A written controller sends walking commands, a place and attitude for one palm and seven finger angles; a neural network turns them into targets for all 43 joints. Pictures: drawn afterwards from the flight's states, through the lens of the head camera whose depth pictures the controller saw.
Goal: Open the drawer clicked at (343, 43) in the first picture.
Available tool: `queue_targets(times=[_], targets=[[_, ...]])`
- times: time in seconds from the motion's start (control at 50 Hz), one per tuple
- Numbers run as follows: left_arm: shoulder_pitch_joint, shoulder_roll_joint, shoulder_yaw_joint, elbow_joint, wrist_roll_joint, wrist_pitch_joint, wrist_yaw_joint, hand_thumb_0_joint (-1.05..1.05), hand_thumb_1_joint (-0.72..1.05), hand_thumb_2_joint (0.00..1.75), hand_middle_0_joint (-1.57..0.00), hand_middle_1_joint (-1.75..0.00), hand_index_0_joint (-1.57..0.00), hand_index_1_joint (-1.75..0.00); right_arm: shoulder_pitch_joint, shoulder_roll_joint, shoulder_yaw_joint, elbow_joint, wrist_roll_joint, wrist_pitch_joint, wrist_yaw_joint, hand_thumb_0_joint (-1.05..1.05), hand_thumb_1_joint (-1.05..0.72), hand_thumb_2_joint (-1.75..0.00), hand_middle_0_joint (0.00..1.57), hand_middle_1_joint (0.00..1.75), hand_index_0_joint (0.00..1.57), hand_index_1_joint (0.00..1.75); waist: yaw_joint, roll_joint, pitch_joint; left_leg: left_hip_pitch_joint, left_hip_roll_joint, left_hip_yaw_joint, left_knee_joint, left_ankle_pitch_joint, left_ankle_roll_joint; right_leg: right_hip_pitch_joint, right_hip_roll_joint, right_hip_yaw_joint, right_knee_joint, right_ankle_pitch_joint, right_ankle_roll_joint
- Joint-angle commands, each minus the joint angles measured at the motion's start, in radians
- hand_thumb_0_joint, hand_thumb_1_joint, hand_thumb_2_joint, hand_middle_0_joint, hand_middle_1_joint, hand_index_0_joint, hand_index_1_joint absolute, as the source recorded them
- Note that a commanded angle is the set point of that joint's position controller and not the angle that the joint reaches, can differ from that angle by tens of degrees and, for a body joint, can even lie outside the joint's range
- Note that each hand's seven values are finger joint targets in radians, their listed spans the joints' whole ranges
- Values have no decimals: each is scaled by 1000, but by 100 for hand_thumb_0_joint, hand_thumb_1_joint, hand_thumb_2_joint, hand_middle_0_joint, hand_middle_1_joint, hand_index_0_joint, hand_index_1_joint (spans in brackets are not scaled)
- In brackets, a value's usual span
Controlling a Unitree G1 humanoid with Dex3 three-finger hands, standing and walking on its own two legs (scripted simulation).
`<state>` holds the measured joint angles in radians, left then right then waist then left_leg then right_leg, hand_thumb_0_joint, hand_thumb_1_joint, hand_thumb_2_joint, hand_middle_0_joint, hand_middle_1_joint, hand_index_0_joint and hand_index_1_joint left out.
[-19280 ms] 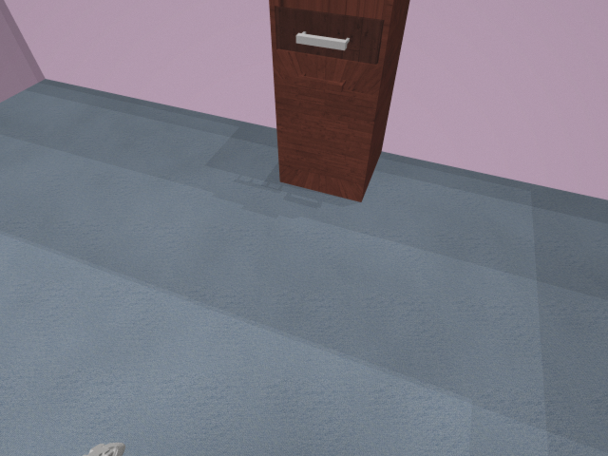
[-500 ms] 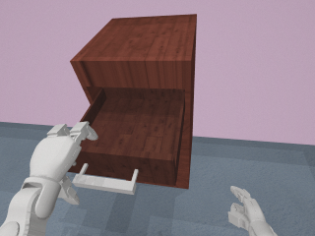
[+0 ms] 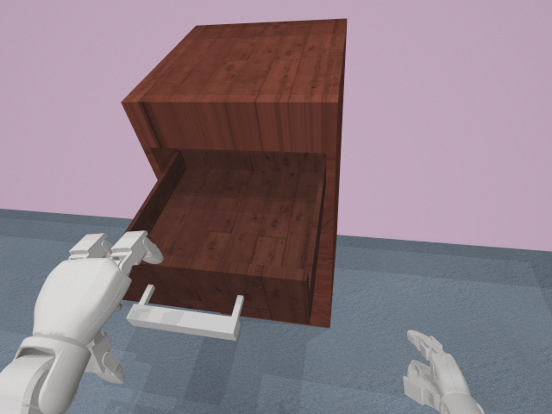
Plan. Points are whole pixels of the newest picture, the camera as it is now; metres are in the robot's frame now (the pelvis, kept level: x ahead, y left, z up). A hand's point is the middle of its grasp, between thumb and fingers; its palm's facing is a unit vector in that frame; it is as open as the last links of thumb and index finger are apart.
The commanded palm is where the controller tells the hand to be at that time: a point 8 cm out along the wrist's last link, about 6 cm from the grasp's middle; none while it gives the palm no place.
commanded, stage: draw the hand back to the body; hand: left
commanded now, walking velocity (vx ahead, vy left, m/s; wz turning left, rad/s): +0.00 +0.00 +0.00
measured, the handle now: (188, 308) +0.27 +0.20 -0.02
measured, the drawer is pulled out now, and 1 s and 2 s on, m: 0.30 0.30 0.30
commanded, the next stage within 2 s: step back with the hand held close in 1.16 s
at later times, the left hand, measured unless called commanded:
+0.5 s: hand (125, 275) +0.22 +0.20 +0.17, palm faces +0.34 -0.87 -0.37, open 12.6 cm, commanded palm +0.17 +0.25 +0.18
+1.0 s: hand (102, 288) +0.20 +0.23 +0.16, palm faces +0.40 -0.82 -0.42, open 8.3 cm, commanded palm +0.16 +0.27 +0.18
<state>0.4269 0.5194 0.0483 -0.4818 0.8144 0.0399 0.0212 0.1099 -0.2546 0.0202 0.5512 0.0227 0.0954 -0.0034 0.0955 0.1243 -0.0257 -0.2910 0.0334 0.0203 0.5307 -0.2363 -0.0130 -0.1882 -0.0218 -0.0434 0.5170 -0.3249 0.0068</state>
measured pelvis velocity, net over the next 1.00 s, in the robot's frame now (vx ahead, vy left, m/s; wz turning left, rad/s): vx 0.03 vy -0.01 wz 0.00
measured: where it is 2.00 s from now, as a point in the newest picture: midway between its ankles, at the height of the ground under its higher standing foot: outside the picture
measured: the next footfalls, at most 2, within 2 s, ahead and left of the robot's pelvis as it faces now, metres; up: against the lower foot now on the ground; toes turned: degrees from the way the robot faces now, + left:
none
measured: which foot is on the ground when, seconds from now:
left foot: down 0.00-1.00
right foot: down 0.00-1.00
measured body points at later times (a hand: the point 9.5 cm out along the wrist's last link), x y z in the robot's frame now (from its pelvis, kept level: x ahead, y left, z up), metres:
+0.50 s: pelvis +0.02 -0.01 +0.00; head +0.01 -0.03 +0.45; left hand +0.19 +0.25 +0.19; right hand +0.21 -0.23 -0.08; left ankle +0.03 +0.13 -0.73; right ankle -0.03 -0.12 -0.73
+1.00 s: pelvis +0.03 -0.01 +0.01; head +0.01 -0.04 +0.45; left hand +0.18 +0.27 +0.18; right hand +0.23 -0.22 -0.08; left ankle +0.03 +0.13 -0.73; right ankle -0.03 -0.12 -0.73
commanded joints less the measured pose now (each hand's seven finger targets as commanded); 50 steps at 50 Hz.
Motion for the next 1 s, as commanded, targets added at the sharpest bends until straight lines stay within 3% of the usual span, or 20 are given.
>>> queue_targets(times=[0.0, 0.02, 0.04, 0.14, 0.16, 0.18, 0.2, 0.22, 0.26, 0.3, 0.32, 0.38, 0.58, 0.6, 0.68, 0.72, 0.76, 0.82, 0.92, 0.98], targets=[[-104, 196, 177, -205, -11, -32, 61, 0, -50, 30, -30, -120, -30, -120, -197, -82, -27, -181, 3, -65, -5, 0, -90, -90, 20, 30, 20, 30, -4, -65, -95, 150, -8, 5, -38, 144, 24, -107, 19, -21, -106, 165, -19], [-105, 180, 155, -201, -6, -38, 58, 0, -50, 30, -30, -120, -30, -120, -165, -79, -27, -180, -7, -65, -5, 0, -90, -90, 20, 30, 20, 30, 1, -75, -121, 148, -15, 4, -40, 150, 31, -101, 19, -32, -99, 168, -17], [-92, 204, 185, -178, -5, -36, 64, 0, -50, 30, -30, -120, -30, -120, -168, -80, -28, -176, -3, -65, -9, 0, -90, -90, 20, 30, 20, 30, -2, -98, -114, 149, -11, 4, -38, 149, 29, -102, 12, -28, -102, 175, -13], [-77, 217, 199, -183, -15, -40, 59, 0, -50, 30, -30, -120, -30, -120, -169, -84, -30, -179, -2, -67, -12, 0, -90, -90, 20, 30, 20, 30, -2, -73, -120, 148, -13, 6, -30, 152, 29, -95, 6, -24, -99, 191, -12], [-144, -200, 129, -158, -735, -104, 66, 0, -47, 32, -30, -118, -30, -118, -95, -14, -25, -208, 8, -140, -41, 0, -90, -90, 20, 30, 20, 30, -100, -149, -52, 262, 2, 11, -46, 79, 55, -78, 34, -36, -109, 174, -24], [-87, -78, 185, -150, -755, -136, 88, 0, -43, 33, -29, -115, -29, -115, -93, -41, -20, -187, 2, -187, -58, 0, -90, -90, 20, 30, 20, 30, -75, -159, -56, 257, 20, 2, -64, 53, 47, -68, 19, -28, -102, 139, -19], [-23, -41, 256, -176, -818, -155, 102, 0, -40, 34, -29, -113, -29, -113, -103, -45, -16, -173, -2, -213, -77, 0, -90, -90, 20, 30, 20, 30, -52, -202, -55, 242, 17, -4, -79, 63, 41, -47, 15, -28, -121, 133, -14], [-38, -68, 229, -217, -831, -180, 106, 0, -36, 36, -29, -111, -29, -111, -88, -45, -9, -171, -8, -233, -86, 0, -90, -90, 20, 30, 20, 30, -51, -173, -79, 246, 7, 3, -84, 90, 42, -25, 10, -33, -126, 165, -14], [-42, -45, 254, -264, -843, -203, 123, 0, -29, 39, -29, -107, -29, -107, -76, -48, -13, -151, -19, -266, -99, 0, -90, -90, 20, 30, 20, 30, -41, -104, -89, 260, 4, 12, -88, 139, 39, -7, 1, -24, -130, 215, -14], [-23, -21, 287, -258, -848, -202, 130, 0, -22, 42, -28, -102, -28, -102, -82, -45, -14, -127, -23, -288, -99, 0, -90, -90, 20, 30, 20, 30, -35, -75, -35, 228, 5, 11, -98, 156, 32, 1, -7, -19, -146, 227, -15], [0, -59, 264, -231, -854, -203, 125, 0, -18, 43, -28, -100, -28, -100, -69, -40, -11, -122, -24, -286, -97, 0, -90, -90, 20, 30, 20, 30, -39, -55, -8, 220, 4, 12, -104, 154, 32, -5, -4, -25, -154, 231, -17], [-4, -54, 277, -241, -863, -208, 117, 0, -8, 48, -27, -93, -27, -93, -70, -38, -17, -118, -19, -293, -90, 0, -90, -90, 20, 30, 20, 30, -39, -26, -4, 230, 8, 14, -107, 179, 28, 4, -8, -19, -159, 254, -18], [79, -44, 317, -247, -877, -200, 100, 0, 27, 63, -25, -70, -25, -70, -72, -51, -44, -108, -10, -277, -79, 0, -90, -90, 20, 30, 20, 30, -38, -112, -68, 259, 10, 26, -90, 303, 32, 46, -4, -26, -148, 416, -6], [73, -35, 323, -258, -872, -200, 101, 0, 31, 64, -24, -68, -24, -68, -82, -51, -47, -103, -10, -279, -83, 0, -90, -90, 20, 30, 20, 30, -39, -69, -63, 268, 7, 33, -88, 310, 30, 42, -3, -22, -158, 423, -8], [85, -32, 339, -229, -879, -191, 104, 0, 44, 70, -23, -59, -23, -59, -76, -50, -48, -106, -7, -262, -88, 0, -90, -90, 20, 30, 20, 30, -38, -118, -63, 266, 9, 29, -94, 295, 32, 40, -5, -26, -153, 417, -2], [99, -35, 347, -200, -875, -190, 107, 0, 51, 74, -23, -55, -23, -55, -73, -49, -50, -91, -11, -259, -92, 0, -90, -90, 20, 30, 20, 30, -39, -79, -49, 270, 3, 37, -88, 296, 33, 30, -2, -25, -168, 419, -5], [103, -36, 350, -198, -878, -186, 107, 0, 58, 76, -22, -50, -22, -50, -75, -49, -50, -95, -9, -253, -91, 0, -90, -90, 20, 30, 20, 30, -37, -111, -59, 273, 4, 32, -88, 315, 33, 38, -1, -30, -160, 436, -4], [105, -31, 358, -198, -878, -182, 107, 0, 69, 81, -22, -43, -22, -43, -77, -49, -50, -92, -10, -248, -91, 0, -90, -90, 20, 30, 20, 30, -37, -80, -59, 277, 3, 36, -87, 315, 33, 37, -2, -25, -166, 439, -5], [84, -47, 339, -185, -880, -172, 105, 0, 87, 88, -20, -32, -20, -32, -82, -49, -44, -95, -10, -244, -90, 0, -90, -90, 20, 30, 20, 30, -40, -89, -23, 268, 5, 24, -103, 274, 30, 17, 3, -32, -179, 373, -5], [64, -30, 344, -227, -880, -174, 107, 0, 90, 90, -20, -30, -20, -30, -85, -49, -42, -110, -9, -247, -89, 0, -90, -90, 20, 30, 20, 30, -37, -92, -46, 274, 8, 17, -110, 275, 29, 30, -2, -26, -168, 367, -6]])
